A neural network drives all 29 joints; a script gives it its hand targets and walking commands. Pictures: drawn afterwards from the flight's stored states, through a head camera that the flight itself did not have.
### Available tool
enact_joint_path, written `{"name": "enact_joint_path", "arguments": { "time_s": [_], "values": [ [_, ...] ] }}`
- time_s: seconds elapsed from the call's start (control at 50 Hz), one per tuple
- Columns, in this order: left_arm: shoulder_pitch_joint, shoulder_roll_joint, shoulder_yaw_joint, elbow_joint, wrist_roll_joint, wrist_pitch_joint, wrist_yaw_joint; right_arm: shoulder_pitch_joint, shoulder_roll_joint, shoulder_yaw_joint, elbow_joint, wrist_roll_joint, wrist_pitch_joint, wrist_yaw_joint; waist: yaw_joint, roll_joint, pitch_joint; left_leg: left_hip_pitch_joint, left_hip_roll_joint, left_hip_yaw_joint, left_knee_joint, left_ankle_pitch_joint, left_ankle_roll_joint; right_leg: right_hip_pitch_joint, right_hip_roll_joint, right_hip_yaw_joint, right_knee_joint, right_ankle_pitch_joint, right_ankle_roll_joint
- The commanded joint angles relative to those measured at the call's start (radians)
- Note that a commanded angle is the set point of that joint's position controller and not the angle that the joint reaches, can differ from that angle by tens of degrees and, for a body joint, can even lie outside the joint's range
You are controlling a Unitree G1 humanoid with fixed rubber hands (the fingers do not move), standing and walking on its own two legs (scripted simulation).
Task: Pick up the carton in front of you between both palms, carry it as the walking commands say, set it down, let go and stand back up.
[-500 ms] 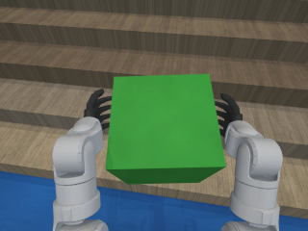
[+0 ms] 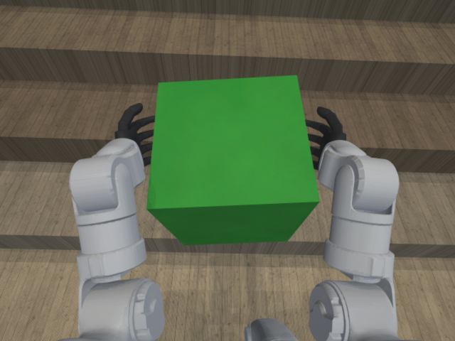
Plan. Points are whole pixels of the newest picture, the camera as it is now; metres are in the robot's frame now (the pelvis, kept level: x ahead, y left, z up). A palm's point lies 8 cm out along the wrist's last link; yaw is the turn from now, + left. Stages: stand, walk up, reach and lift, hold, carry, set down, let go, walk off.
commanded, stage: carry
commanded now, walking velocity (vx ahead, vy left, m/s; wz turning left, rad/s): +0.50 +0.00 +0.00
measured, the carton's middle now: (232, 173) +0.39 -0.03 +0.06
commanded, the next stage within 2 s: none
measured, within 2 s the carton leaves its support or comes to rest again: neither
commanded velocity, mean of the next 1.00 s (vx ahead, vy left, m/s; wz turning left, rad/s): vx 0.50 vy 0.00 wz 0.00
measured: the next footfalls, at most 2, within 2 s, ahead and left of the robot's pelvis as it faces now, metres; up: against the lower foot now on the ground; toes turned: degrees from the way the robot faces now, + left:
right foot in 0.24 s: +0.34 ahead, -0.12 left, +0.15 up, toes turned -3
left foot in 0.68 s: +0.68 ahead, +0.11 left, +0.30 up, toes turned +6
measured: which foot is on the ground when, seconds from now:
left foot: down 0.00-0.26, up 0.28-0.66, down 0.68-1.00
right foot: up 0.00-0.22, down 0.24-0.70, up 0.72-1.00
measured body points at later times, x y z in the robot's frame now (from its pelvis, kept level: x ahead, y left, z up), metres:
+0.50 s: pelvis +0.33 -0.04 +0.15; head +0.39 -0.02 +0.59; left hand +0.67 +0.18 +0.27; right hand +0.73 -0.12 +0.27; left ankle +0.32 +0.07 -0.37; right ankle +0.30 -0.11 -0.58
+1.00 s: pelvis +0.63 +0.02 +0.30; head +0.66 +0.02 +0.75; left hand +1.04 +0.13 +0.48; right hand +1.02 -0.17 +0.51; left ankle +0.64 +0.10 -0.43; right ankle +0.65 -0.08 -0.22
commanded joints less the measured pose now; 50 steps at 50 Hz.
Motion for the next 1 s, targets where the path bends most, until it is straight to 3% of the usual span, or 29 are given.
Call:
{"name": "enact_joint_path", "arguments": {
  "time_s": [0.0,0.08,0.12,0.14,0.18,0.2,0.22,0.24,0.26,0.28,0.3,0.34,0.42,0.46,0.5,0.54,0.56,0.6,0.62,0.64,0.66,0.68,0.7,0.72,0.74,0.78,0.82,0.88,0.98],
  "values": [
    [-0.597,-0.866,-0.648,-0.115,-0.214,-0.025,-0.043,-0.777,0.946,0.734,-0.248,0.464,-0.053,0.155,-0.021,0.073,-0.522,0.814,0.339,-0.403,-0.093,0.618,0.186,-0.591,-0.036,-0.006,0.299,-0.083,-0.035],
    [-0.574,-0.775,-0.679,-0.17,-0.184,-0.041,-0.026,-0.701,0.852,0.732,-0.257,0.454,-0.069,0.149,-0.044,0.146,-0.435,0.848,0.316,-0.345,-0.176,0.544,0.182,-0.82,-0.046,-0.059,0.438,-0.239,-0.065],
    [-0.553,-0.723,-0.677,-0.157,-0.174,-0.035,-0.017,-0.673,0.804,0.723,-0.242,0.446,-0.058,0.146,0.035,0.118,-0.368,0.517,0.212,-0.155,-0.323,0.639,0.121,-0.453,-0.08,-0.131,-0.012,-0.17,-0.076],
    [-0.515,-0.715,-0.669,-0.11,-0.166,-0.026,-0.015,-0.645,0.783,0.722,-0.229,0.434,-0.052,0.144,0.106,0.117,-0.415,0.266,0.176,-0.053,-0.313,1.143,0.109,-0.043,-0.016,-0.203,-0.288,-0.043,-0.093],
    [-0.494,-0.736,-0.698,-0.105,-0.186,-0.022,-0.025,-0.623,0.772,0.685,-0.196,0.408,-0.039,0.149,0.251,0.296,-0.632,0.248,0.218,0.033,0.069,1.744,0.084,0.394,0.121,-0.27,-0.389,0.19,-0.09],
    [-0.527,-0.798,-0.742,-0.119,-0.225,-0.021,-0.038,-0.628,0.776,0.659,-0.175,0.373,-0.032,0.151,0.338,0.181,-0.704,0.151,0.138,-0.012,0.485,1.736,0.029,0.594,0.128,-0.098,-0.59,0.28,-0.164],
    [-0.518,-0.822,-0.754,-0.103,-0.237,-0.021,-0.057,-0.615,0.799,0.644,-0.142,0.343,-0.025,0.151,0.369,-0.123,-0.721,-0.003,-0.05,-0.064,0.977,0.565,-0.045,0.674,-0.087,0.313,-0.989,0.705,-0.266],
    [-0.469,-0.845,-0.76,-0.103,-0.271,-0.027,-0.068,-0.492,0.789,0.603,-0.077,0.304,-0.023,0.148,0.26,-0.327,-0.865,-0.183,-0.203,-0.227,1.366,-0.053,-0.081,0.865,-0.313,0.743,-1.03,1.232,-0.38],
    [-0.538,-0.926,-0.818,-0.147,-0.344,-0.035,-0.088,-0.476,0.782,0.562,-0.085,0.246,-0.038,0.145,0.217,-0.162,-0.883,-0.255,-0.126,-0.337,1.478,-0.003,-0.031,0.881,-0.31,0.709,-0.97,1.08,-0.361],
    [-0.65,-1.026,-0.891,-0.231,-0.434,-0.059,-0.111,-0.505,0.798,0.551,-0.144,0.224,-0.057,0.148,0.209,-0.057,-0.823,-0.364,-0.073,-0.35,1.491,0.0,0.004,0.871,-0.271,0.63,-0.936,0.873,-0.303],
    [-0.762,-1.088,-0.929,-0.293,-0.494,-0.078,-0.129,-0.515,0.824,0.554,-0.155,0.194,-0.073,0.144,0.192,-0.044,-0.754,-0.444,-0.043,-0.314,1.462,-0.02,0.01,0.835,-0.265,0.558,-0.948,0.668,-0.232],
    [-0.802,-1.084,-0.952,-0.31,-0.544,-0.093,-0.145,-0.537,0.793,0.551,-0.206,0.17,-0.099,0.128,0.179,0.016,-0.595,-0.56,0.002,-0.243,1.402,-0.08,0.031,0.735,-0.267,0.467,-0.987,0.429,-0.199],
    [-0.674,-0.965,-0.891,-0.134,-0.484,-0.074,-0.144,-0.387,0.697,0.538,-0.03,0.087,-0.101,0.116,0.234,0.057,-0.449,-0.796,0.035,-0.116,1.282,-0.301,0.023,0.908,-0.289,0.407,-1.072,0.726,-0.227],
    [-0.657,-0.928,-0.858,-0.048,-0.469,-0.058,-0.144,-0.365,0.677,0.524,0.021,0.07,-0.083,0.112,0.261,-0.01,-0.409,-0.914,0.036,-0.068,1.37,-0.341,0.047,0.938,-0.31,0.377,-1.129,0.73,-0.254],
    [-0.714,-0.905,-0.827,-0.041,-0.479,-0.043,-0.146,-0.429,0.658,0.521,0.001,0.084,-0.062,0.101,0.241,-0.033,-0.315,-1.009,0.068,-0.043,1.366,-0.378,0.046,0.896,-0.302,0.32,-1.21,0.579,-0.237],
    [-0.722,-0.864,-0.762,0.008,-0.476,-0.014,-0.142,-0.496,0.627,0.497,0.002,0.086,-0.028,0.078,0.157,-0.063,-0.212,-0.756,0.112,0.02,0.996,-0.336,0.056,0.624,-0.219,0.122,-1.355,0.551,-0.164],
    [-0.745,-0.854,-0.716,0.005,-0.468,-0.004,-0.139,-0.541,0.637,0.514,0.008,0.111,-0.011,0.065,0.096,-0.098,-0.229,-0.342,0.063,0.105,0.737,-0.189,0.074,0.346,-0.172,0.003,-1.435,0.822,-0.14],
    [-0.691,-0.799,-0.588,0.117,-0.402,0.034,-0.129,-0.595,0.647,0.534,0.049,0.154,0.019,0.048,-0.003,-0.318,-0.419,-0.023,-0.076,0.215,0.708,-0.04,0.08,0.394,-0.194,-0.104,-1.191,1.746,-0.123],
    [-0.688,-0.791,-0.546,0.12,-0.366,0.04,-0.118,-0.682,0.709,0.58,0.003,0.213,0.024,0.053,-0.065,-0.324,-0.53,0.105,-0.105,0.195,0.588,0.026,0.081,0.447,-0.185,-0.145,-0.968,1.892,-0.094],
    [-0.721,-0.801,-0.532,0.102,-0.336,0.048,-0.106,-0.748,0.757,0.61,-0.024,0.276,0.03,0.066,-0.162,-0.216,-0.619,0.253,-0.112,0.094,0.352,0.065,0.08,0.464,-0.133,-0.114,-0.631,1.762,-0.039],
    [-0.702,-0.807,-0.508,0.131,-0.294,0.054,-0.095,-0.749,0.797,0.628,-0.014,0.329,0.034,0.083,-0.198,0.019,-0.644,0.423,0.024,-0.28,-0.028,0.219,0.15,0.294,-0.013,-0.028,-0.149,0.94,0.034],
    [-0.615,-0.788,-0.467,0.152,-0.239,0.057,-0.09,-0.798,0.82,0.647,-0.025,0.375,0.027,0.099,-0.053,0.299,-0.695,0.506,0.336,-0.867,-0.161,0.675,0.274,0.076,0.183,0.064,0.297,0.196,0.101],
    [-0.631,-0.734,-0.424,0.138,-0.182,0.052,-0.079,-0.857,0.924,0.678,-0.035,0.444,0.016,0.119,-0.023,0.159,-0.799,0.469,0.308,-0.87,-0.083,0.535,0.32,0.064,0.113,0.239,0.465,0.236,0.031],
    [-0.699,-0.73,-0.381,0.08,-0.144,0.048,-0.07,-0.939,0.992,0.71,-0.068,0.506,0.003,0.139,-0.005,0.073,-0.72,0.407,0.28,-0.797,-0.056,0.248,0.313,-0.02,0.061,0.234,0.49,0.255,-0.001],
    [-0.725,-0.709,-0.37,0.062,-0.105,0.041,-0.058,-1.025,1.042,0.725,-0.08,0.561,-0.003,0.161,0.017,-0.012,-0.62,0.322,0.252,-0.676,-0.067,0.097,0.244,-0.1,0.017,0.189,0.422,0.254,-0.025],
    [-0.815,-0.679,-0.356,0.035,-0.078,0.028,-0.039,-1.069,1.064,0.699,-0.025,0.616,-0.007,0.188,0.044,-0.002,-0.493,0.271,0.254,-0.596,-0.09,-0.017,0.168,-0.191,-0.023,0.152,0.323,0.207,-0.062],
    [-0.781,-0.661,-0.374,0.075,-0.067,0.028,-0.032,-0.946,1.068,0.652,0.117,0.576,0.003,0.198,0.022,-0.035,-0.479,0.317,0.268,-0.524,-0.112,-0.026,0.171,-0.249,-0.051,0.105,0.223,0.127,-0.062],
    [-0.896,-0.73,-0.451,0.029,-0.138,0.045,-0.049,-0.908,1.079,0.558,0.183,0.517,0.026,0.198,-0.031,0.021,-0.486,0.508,0.296,-0.455,-0.14,0.262,0.221,-0.426,-0.037,0.025,0.209,0.026,-0.071],
    [-0.868,-0.765,-0.466,0.18,-0.163,0.129,-0.065,-0.763,0.983,0.437,0.313,0.384,0.085,0.173,-0.072,0.113,-0.398,0.776,0.392,-0.462,-0.212,0.183,0.249,-0.94,-0.091,0.048,0.599,-0.173,-0.088]
  ]
}}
